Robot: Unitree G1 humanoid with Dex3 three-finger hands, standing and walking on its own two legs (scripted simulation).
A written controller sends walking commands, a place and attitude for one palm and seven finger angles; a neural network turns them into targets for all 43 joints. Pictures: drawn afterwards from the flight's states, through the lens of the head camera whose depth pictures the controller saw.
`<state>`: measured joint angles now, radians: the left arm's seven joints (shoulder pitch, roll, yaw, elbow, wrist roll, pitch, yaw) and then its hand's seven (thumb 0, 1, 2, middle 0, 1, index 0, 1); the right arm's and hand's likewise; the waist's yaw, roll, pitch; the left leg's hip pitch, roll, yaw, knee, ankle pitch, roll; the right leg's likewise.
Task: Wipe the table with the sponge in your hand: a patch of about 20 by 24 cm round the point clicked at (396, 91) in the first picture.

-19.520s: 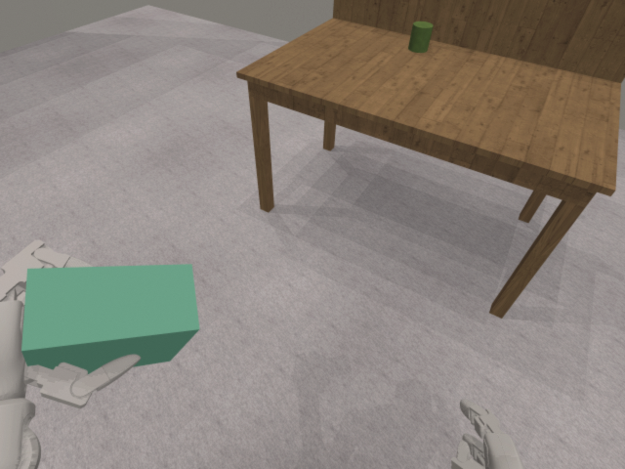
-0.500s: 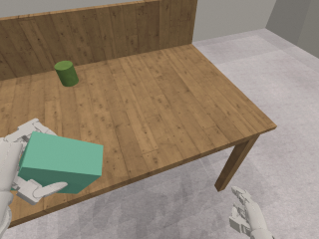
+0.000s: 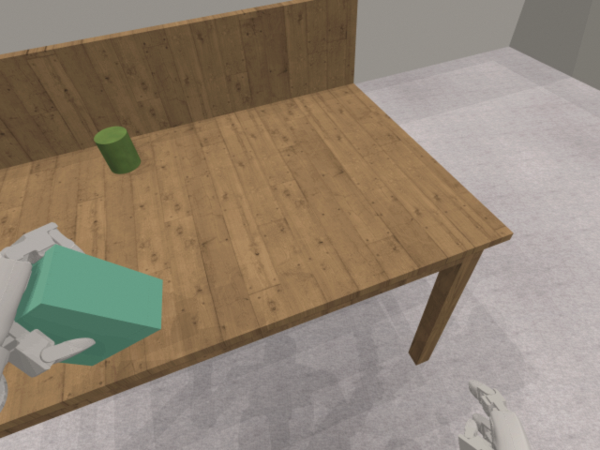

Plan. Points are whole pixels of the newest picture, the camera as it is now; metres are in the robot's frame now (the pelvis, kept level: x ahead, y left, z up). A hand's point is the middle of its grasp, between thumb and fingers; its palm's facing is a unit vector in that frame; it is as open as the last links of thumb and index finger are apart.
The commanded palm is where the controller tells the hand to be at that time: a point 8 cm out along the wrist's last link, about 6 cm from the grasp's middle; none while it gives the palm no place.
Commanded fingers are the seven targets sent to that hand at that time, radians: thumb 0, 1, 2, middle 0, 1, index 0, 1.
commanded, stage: turn the palm down, sponge in hand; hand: left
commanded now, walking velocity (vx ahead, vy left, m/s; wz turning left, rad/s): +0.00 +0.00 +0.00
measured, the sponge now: (94, 316) +0.23 +0.28 +0.10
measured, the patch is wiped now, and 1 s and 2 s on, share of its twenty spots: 0.00 0.00 0.00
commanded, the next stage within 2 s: move the sponge above the wiping area in 1.38 s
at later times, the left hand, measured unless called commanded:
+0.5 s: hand (44, 311) +0.22 +0.32 +0.12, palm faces +0.16 -0.29 -0.95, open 10.5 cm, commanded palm +0.19 +0.32 +0.18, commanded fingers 0.00 0.10 1.30 -1.20 -1.60 -1.20 -1.60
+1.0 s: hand (42, 315) +0.22 +0.33 +0.11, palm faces +0.04 -0.09 -0.99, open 10.5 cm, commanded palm +0.19 +0.33 +0.17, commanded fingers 0.00 0.10 1.30 -1.20 -1.60 -1.20 -1.60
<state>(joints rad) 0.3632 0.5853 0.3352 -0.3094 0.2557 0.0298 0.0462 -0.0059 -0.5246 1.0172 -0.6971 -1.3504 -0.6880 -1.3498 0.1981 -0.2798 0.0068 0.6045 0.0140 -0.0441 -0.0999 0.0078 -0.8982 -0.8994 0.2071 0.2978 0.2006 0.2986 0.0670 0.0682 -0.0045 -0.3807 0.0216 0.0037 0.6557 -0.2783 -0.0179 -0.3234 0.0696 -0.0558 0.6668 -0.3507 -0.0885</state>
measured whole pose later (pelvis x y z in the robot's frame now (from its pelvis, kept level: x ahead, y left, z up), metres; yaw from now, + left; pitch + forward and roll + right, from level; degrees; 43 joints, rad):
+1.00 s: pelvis +0.00 +0.05 +0.02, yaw +0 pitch -4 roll +0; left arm 0.16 0.48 -0.05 -0.16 0.89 0.37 0.03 0.00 -0.52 1.02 -0.70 -1.35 -0.69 -1.35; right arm 0.02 -0.25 0.05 0.67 0.03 0.04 -0.06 0.01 -0.90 -0.90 0.21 0.30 0.20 0.30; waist 0.13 0.11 0.03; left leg -0.18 -0.04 0.02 0.42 -0.17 0.04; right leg -0.13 0.02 -0.03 0.44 -0.24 -0.03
